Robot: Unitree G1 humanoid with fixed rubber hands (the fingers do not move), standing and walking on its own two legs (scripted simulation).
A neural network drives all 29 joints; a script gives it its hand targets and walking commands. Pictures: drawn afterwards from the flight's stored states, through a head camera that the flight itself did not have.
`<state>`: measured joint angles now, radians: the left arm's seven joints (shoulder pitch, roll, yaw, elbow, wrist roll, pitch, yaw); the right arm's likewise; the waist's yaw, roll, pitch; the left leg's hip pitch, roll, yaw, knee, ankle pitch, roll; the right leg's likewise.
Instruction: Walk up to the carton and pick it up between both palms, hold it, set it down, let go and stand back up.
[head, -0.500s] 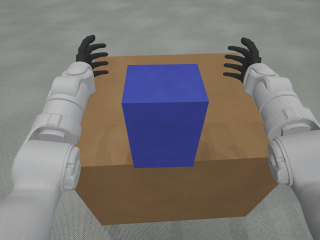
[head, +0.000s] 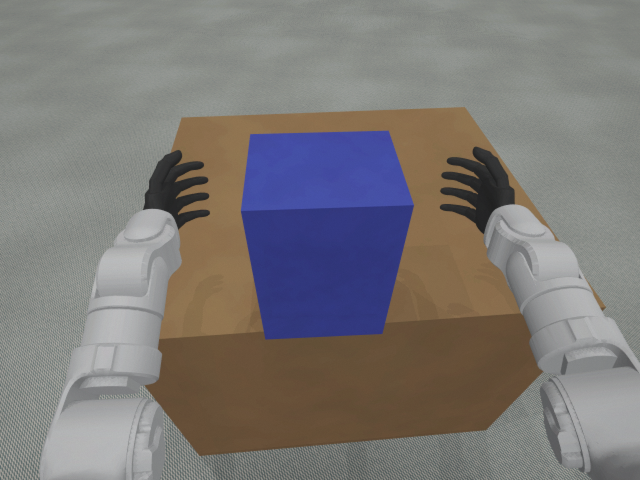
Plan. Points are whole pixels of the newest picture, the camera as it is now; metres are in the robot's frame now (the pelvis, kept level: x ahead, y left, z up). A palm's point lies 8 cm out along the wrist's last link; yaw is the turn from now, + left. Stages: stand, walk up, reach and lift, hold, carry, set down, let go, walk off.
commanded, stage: set down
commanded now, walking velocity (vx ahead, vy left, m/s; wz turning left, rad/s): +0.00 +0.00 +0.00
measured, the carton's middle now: (322, 243) +0.47 +0.00 +0.04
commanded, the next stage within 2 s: none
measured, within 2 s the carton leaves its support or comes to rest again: neither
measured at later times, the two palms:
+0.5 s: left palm (166, 281) +0.35 +0.20 +0.10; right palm (498, 275) +0.35 -0.21 +0.10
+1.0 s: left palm (169, 352) +0.29 +0.20 +0.04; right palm (499, 351) +0.28 -0.21 +0.03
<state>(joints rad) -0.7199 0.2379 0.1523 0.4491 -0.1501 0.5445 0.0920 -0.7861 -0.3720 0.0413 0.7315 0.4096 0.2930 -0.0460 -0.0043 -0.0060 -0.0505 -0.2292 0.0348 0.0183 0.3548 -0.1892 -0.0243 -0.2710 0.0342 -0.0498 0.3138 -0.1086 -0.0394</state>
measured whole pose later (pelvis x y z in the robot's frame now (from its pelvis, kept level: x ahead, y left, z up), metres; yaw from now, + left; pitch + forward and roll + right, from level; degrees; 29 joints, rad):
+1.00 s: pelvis +0.02 +0.01 +0.00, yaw -1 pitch +0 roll +0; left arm -0.02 0.11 0.00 0.25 -0.09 0.06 0.12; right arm -0.02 -0.28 0.00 0.41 0.27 -0.10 0.05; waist 0.02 -0.01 -0.02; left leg -0.10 0.02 0.05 0.32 -0.21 -0.01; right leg -0.16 0.02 -0.02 0.31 -0.14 -0.02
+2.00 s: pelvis +0.03 +0.02 +0.00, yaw -1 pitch -4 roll -1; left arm 0.22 0.18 -0.01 0.44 -0.02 0.04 0.07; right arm 0.20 -0.20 -0.01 0.64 0.07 -0.20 0.06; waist 0.03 -0.01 0.05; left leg -0.03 0.02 0.05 0.35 -0.25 0.00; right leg -0.08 0.03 -0.01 0.31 -0.16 -0.02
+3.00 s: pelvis +0.02 +0.02 +0.00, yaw -1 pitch -5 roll -1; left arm 0.20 0.20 -0.01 0.49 -0.01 0.13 0.02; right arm 0.18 -0.20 -0.04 0.74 0.00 -0.22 0.03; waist 0.02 0.00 0.08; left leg -0.06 0.03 0.04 0.42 -0.28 0.00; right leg -0.10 0.03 -0.02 0.37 -0.19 -0.02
